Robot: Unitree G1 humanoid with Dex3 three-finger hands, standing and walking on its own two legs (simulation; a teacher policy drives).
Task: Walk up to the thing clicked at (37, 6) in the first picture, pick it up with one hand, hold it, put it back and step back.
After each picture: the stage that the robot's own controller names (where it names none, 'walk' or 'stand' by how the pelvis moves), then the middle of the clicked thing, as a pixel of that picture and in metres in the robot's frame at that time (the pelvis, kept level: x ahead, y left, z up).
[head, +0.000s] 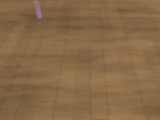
stand; (38, 10) +2.14 +0.70 -0.66
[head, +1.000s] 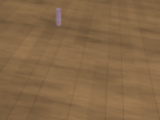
walk; (58, 17) +2.05 +0.30 -0.63
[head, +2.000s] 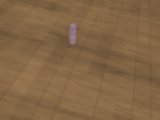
walk; (72, 34) +1.46 +0.13 -0.64
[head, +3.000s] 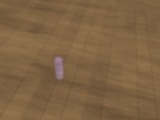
walk; (59, 68) +0.97 +0.20 -0.65
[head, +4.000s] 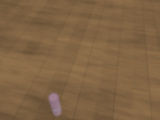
walk; (55, 105) +0.60 +0.22 -0.64
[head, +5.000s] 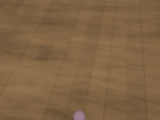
walk; out of the picture +0.40 +0.11 -0.61
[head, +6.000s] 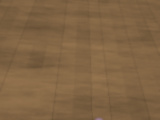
walk; out of the picture +0.37 -0.13 -0.63
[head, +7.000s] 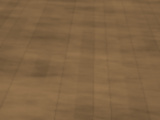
walk; out of the picture +0.35 -0.09 -0.65
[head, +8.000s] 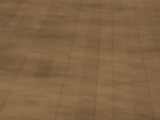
stand; out of the picture +0.28 -0.04 -0.64
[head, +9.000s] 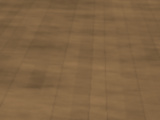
stand; out of the picture +0.25 -0.01 -0.66
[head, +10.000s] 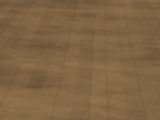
stand; out of the picture +0.24 -0.01 -0.66
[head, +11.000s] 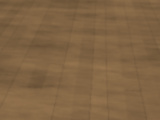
stand; out of the picture +0.24 -0.02 -0.66
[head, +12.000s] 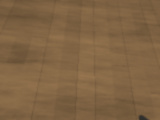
withdraw; out of the picture +0.27 -0.01 -0.59
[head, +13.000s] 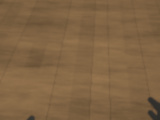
go down; out of the picture +0.28 +0.00 -0.57
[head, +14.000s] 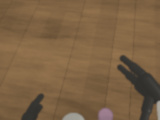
go down; (105, 119) +0.30 -0.01 -0.45
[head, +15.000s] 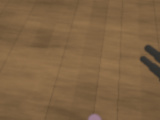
go down; out of the picture +0.30 +0.00 -0.48
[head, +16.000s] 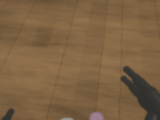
go down; out of the picture +0.31 +0.00 -0.46
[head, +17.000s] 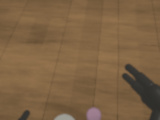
go down; (93, 119) +0.32 +0.01 -0.44
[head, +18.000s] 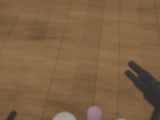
go down; (93, 117) +0.32 +0.00 -0.43
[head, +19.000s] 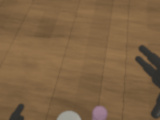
go down; (98, 117) +0.32 +0.00 -0.44
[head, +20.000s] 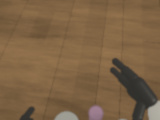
go down; (95, 117) +0.31 +0.01 -0.44
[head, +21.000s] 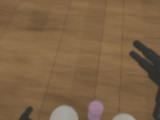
go down; (94, 112) +0.32 +0.00 -0.40
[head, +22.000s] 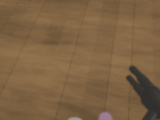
go down; out of the picture +0.31 -0.01 -0.48
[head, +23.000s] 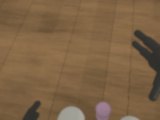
go down; (102, 113) +0.32 +0.00 -0.42
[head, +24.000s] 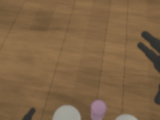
go down; (97, 112) +0.33 +0.00 -0.39
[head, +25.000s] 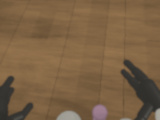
go down; (99, 116) +0.32 -0.01 -0.43
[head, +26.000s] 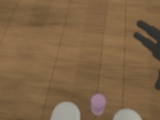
go down; (97, 105) +0.34 +0.00 -0.39
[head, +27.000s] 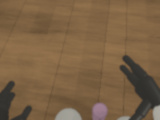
go down; (99, 114) +0.31 -0.01 -0.42
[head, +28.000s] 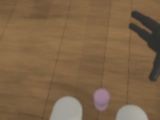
go down; (101, 101) +0.34 +0.00 -0.37
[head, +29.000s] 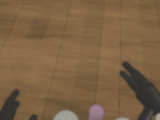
go down; (95, 116) +0.32 +0.00 -0.42
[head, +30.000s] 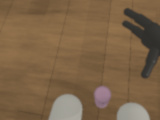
go down; (101, 98) +0.34 +0.00 -0.35
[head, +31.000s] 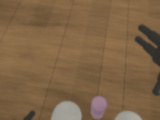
go down; (97, 108) +0.33 +0.00 -0.37
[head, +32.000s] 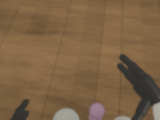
go down; (95, 114) +0.32 +0.00 -0.41
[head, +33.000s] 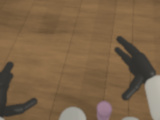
go down; (103, 113) +0.33 +0.00 -0.41
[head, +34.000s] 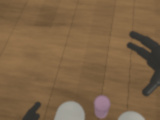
go down; (101, 108) +0.34 +0.00 -0.37
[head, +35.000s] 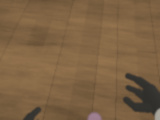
stand; out of the picture +0.30 -0.01 -0.48
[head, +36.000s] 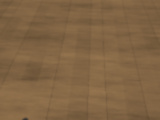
go down; out of the picture +0.26 +0.00 -0.59
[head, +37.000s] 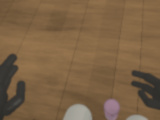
stand; (111, 111) +0.33 -0.01 -0.40
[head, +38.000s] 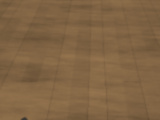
rest palm; out of the picture +0.25 -0.01 -0.58
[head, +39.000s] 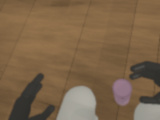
go down; (122, 94) +0.36 -0.02 -0.29
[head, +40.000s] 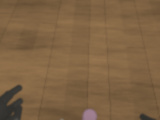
walk; out of the picture +0.33 -0.01 -0.45
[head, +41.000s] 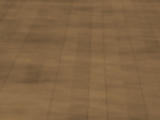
stand; out of the picture +0.25 -0.01 -0.59
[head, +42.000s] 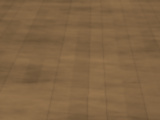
stand; out of the picture +0.26 -0.01 -0.59
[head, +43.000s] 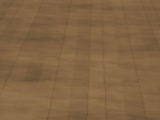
stand; out of the picture +0.25 +0.00 -0.64
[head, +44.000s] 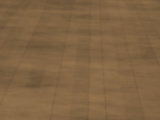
stand; out of the picture +0.28 -0.03 -0.66
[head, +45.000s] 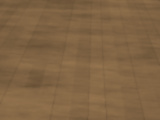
walk; out of the picture +0.27 -0.03 -0.66
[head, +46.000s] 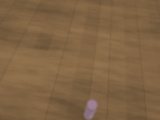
walk; (90, 110) +0.45 -0.07 -0.64
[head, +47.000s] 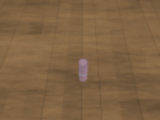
walk; (83, 70) +0.80 +0.03 -0.62
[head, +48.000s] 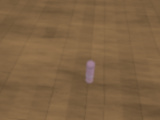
stand; (90, 72) +0.91 -0.05 -0.64
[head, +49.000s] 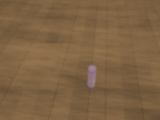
stand; (91, 76) +0.90 -0.05 -0.66
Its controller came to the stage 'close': no
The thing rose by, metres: 0.00
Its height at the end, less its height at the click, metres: +0.00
